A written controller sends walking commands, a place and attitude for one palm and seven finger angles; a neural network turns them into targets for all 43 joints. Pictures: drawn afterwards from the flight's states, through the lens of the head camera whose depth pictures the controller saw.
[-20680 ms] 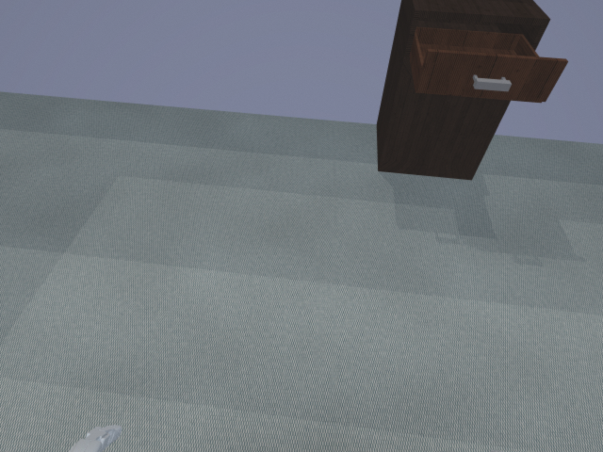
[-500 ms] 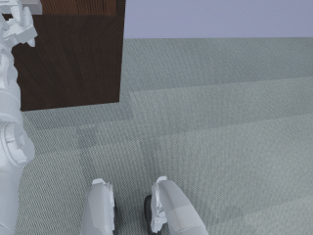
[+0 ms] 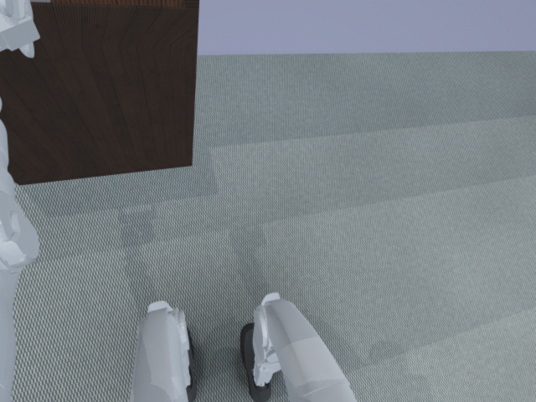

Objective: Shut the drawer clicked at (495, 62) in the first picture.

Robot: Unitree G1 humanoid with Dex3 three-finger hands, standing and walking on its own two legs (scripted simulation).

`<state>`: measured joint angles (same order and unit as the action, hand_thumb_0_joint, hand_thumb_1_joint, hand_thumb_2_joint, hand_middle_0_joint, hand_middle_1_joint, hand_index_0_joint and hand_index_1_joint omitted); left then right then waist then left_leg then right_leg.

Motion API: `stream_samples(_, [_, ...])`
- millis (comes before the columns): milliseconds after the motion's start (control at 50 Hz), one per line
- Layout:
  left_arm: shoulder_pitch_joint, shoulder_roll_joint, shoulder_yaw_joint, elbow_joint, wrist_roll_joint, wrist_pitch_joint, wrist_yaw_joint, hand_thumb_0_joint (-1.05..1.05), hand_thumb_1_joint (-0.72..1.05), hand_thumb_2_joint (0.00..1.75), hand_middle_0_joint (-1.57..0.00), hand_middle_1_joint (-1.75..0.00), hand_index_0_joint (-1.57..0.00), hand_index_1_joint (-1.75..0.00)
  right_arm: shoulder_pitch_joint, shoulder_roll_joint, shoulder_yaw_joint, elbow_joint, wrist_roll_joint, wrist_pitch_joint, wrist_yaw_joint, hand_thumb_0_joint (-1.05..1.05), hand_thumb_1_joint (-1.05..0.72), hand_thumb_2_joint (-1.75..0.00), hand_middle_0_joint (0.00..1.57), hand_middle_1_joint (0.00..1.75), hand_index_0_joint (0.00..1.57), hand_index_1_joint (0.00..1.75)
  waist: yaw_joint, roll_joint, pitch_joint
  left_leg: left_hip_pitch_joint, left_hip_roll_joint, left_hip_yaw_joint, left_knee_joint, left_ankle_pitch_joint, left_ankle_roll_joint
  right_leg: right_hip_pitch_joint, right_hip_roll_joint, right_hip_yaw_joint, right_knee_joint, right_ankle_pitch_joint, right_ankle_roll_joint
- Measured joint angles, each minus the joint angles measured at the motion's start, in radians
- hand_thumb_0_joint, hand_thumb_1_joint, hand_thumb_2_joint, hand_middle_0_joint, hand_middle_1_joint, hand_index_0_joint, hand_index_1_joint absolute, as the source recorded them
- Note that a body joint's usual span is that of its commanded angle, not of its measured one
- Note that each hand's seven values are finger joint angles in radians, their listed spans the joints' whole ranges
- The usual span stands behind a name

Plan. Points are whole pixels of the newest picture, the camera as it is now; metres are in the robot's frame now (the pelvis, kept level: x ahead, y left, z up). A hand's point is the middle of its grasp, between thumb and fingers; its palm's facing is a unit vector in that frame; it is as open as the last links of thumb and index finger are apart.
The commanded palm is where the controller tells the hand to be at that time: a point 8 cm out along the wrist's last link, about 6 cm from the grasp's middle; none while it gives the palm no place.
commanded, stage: pull the fist back off the drawer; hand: left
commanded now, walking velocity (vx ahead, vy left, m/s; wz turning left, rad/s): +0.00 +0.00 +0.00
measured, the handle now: out of the picture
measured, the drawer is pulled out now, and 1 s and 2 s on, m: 0.00 0.00 0.00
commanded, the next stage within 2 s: draw the hand back to the body in 0.40 s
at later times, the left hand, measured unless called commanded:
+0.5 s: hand (39, 25) +0.58 +0.22 +0.07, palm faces +0.13 -0.99 -0.02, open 3.1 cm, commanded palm +0.55 +0.24 +0.08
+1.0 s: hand out of the picture +0.43 +0.23 +0.18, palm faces +0.10 -0.99 -0.03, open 3.3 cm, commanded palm +0.39 +0.27 +0.19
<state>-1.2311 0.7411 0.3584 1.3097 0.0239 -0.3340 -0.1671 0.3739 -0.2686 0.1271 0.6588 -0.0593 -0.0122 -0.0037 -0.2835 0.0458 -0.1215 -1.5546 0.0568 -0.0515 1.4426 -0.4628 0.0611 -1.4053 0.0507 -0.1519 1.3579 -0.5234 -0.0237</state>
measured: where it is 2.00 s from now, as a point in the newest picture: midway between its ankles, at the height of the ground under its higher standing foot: (221, 376)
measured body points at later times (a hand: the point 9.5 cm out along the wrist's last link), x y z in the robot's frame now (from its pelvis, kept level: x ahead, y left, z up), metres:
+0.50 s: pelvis +0.04 +0.00 +0.03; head +0.22 +0.04 +0.44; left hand +0.57 +0.27 +0.07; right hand +0.05 -0.26 -0.08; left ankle +0.09 +0.09 -0.57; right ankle +0.06 -0.12 -0.57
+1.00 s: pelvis +0.08 +0.00 +0.11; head +0.14 +0.02 +0.56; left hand +0.41 +0.28 +0.18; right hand +0.24 -0.25 +0.02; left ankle +0.08 +0.09 -0.57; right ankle +0.05 -0.12 -0.57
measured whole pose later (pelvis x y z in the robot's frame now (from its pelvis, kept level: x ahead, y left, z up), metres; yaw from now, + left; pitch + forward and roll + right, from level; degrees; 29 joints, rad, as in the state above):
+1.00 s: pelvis +0.08 +0.00 +0.11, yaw +4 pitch +15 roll -3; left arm -0.21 0.33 0.23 0.44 -0.25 -0.30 -0.21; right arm 0.25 -0.28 0.01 0.54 0.05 0.04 0.00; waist -0.06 0.04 -0.15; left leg -0.79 0.03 0.00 0.98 -0.46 0.04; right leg -0.66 0.04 -0.08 0.89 -0.50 -0.02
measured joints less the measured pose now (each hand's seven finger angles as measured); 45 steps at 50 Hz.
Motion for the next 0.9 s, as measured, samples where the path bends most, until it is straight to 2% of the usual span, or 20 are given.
stream_samples(120, [0.027,-0.026,0.01,-0.041,-0.008,0.006,0.001,0.0,0.64,0.93,-1.4,-1.6,-1.4,-1.6,0.005,0.006,-0.011,-0.004,-0.001,0.008,0.012,0.01,-0.9,-0.9,0.2,0.3,0.21,0.3,0.014,0.0,0.0,0.007,0.0,0.004,-0.003,-0.005,0.002,0.006,0.0,0.005,-0.004,-0.003,0.003])
stream_samples(300, [0.144,-0.114,0.041,-0.141,-0.043,-0.004,0.021,-0.02,0.76,0.91,-1.4,-1.6,-1.4,-1.6,-0.004,0.011,-0.032,-0.015,0.003,0.035,0.032,0.01,-0.9,-0.9,0.2,0.3,0.21,0.3,0.041,0.006,-0.005,0.07,0.002,0.023,-0.041,-0.02,0.002,0.061,0.003,0.025,-0.04,-0.012,0.007])
stream_samples(540, [0.285,-0.197,0.071,-0.201,-0.064,-0.069,0.029,0.01,0.85,0.9,-1.4,-1.6,-1.4,-1.6,-0.032,0.012,-0.059,-0.033,0.012,0.075,0.046,0.0,-0.91,-0.9,0.2,0.3,0.2,0.3,0.074,0.009,-0.016,0.177,0.006,0.045,-0.085,-0.061,-0.005,0.154,0.009,0.051,-0.078,-0.048,0.004])
stream_samples(640, [0.476,-0.261,0.075,-0.438,-0.112,-0.061,0.012,0.02,0.87,0.9,-1.4,-1.59,-1.4,-1.6,-0.038,0.022,-0.085,-0.054,0.039,0.108,0.053,0.01,-0.91,-0.9,0.2,0.3,0.2,0.3,0.106,0.009,-0.016,0.27,0.01,0.064,-0.147,-0.066,-0.01,0.236,0.014,0.073,-0.135,-0.046,0.003])
stream_samples(720, [0.67,-0.317,0.028,-0.602,-0.171,0.002,-0.011,0.02,0.89,0.9,-1.39,-1.59,-1.4,-1.6,-0.034,0.028,-0.09,-0.075,0.073,0.119,0.048,0.01,-0.91,-0.9,0.2,0.3,0.2,0.3,0.149,0.007,-0.02,0.416,0.005,0.079,-0.257,-0.047,-0.013,0.374,0.013,0.091,-0.242,-0.022,0.004])
stream_samples(780, [0.783,-0.352,-0.004,-0.68,-0.211,0.042,-0.005,0.02,0.89,0.9,-1.4,-1.59,-1.4,-1.6,-0.033,0.03,-0.088,-0.088,0.091,0.108,0.034,0.01,-0.91,-0.9,0.2,0.3,0.2,0.3,0.177,0.0,-0.028,0.524,-0.004,0.078,-0.338,-0.026,-0.017,0.484,0.008,0.091,-0.325,-0.002,0.003])
stream_samples(900, [0.924,-0.389,-0.065,-0.781,-0.251,0.015,0.0,0.02,0.9,0.9,-1.4,-1.6,-1.4,-1.6,-0.072,0.013,-0.1,-0.097,0.101,0.068,0.013,0.01,-0.91,-0.9,0.2,0.3,0.2,0.3,0.211,-0.013,-0.04,0.675,-0.02,0.058,-0.423,-0.007,-0.024,0.649,-0.001,0.074,-0.421,0.015,-0.001])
